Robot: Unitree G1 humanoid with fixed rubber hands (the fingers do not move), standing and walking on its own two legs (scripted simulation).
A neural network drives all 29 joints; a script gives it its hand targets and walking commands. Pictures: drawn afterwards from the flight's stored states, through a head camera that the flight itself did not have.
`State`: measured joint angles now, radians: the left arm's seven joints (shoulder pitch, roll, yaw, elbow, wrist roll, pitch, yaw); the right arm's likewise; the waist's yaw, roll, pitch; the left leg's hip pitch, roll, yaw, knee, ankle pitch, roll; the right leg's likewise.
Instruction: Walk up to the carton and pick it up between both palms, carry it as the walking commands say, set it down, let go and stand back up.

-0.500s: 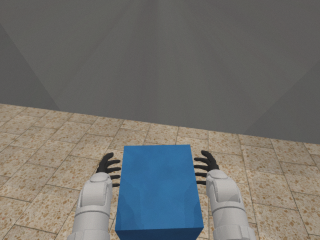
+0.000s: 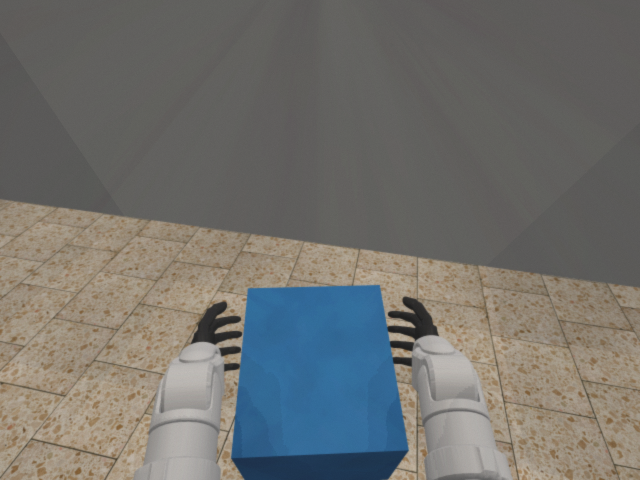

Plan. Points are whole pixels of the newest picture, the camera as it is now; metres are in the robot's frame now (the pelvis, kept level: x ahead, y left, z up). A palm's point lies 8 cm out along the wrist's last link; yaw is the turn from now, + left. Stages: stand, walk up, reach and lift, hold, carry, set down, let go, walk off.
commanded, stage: hold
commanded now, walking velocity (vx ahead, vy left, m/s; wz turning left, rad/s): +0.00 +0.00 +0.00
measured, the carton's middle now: (316, 381) +0.31 +0.00 -0.03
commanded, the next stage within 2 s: carry in 0.30 s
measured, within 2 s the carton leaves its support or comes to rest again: neither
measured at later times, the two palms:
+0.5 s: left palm (211, 358) +0.29 +0.14 +0.05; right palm (429, 355) +0.29 -0.15 +0.06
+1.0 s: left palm (180, 446) +0.17 +0.14 +0.08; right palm (450, 432) +0.17 -0.13 +0.08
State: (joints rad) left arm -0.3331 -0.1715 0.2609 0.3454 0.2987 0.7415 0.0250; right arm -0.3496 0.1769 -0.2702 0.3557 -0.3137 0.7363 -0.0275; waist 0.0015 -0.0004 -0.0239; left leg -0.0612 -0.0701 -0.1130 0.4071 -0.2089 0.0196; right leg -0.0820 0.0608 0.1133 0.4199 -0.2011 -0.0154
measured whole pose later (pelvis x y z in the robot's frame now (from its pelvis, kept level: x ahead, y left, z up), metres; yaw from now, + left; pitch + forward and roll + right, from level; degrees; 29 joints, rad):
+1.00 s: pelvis -0.13 +0.00 -0.01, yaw -1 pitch +4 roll -2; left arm -0.37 -0.18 0.15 -0.13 0.12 1.22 0.27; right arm -0.39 0.19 -0.16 -0.11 -0.16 1.23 -0.24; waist 0.03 0.02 -0.10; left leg -0.50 0.06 0.06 0.52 -0.09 0.02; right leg -0.44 0.01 -0.07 0.86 -0.48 0.02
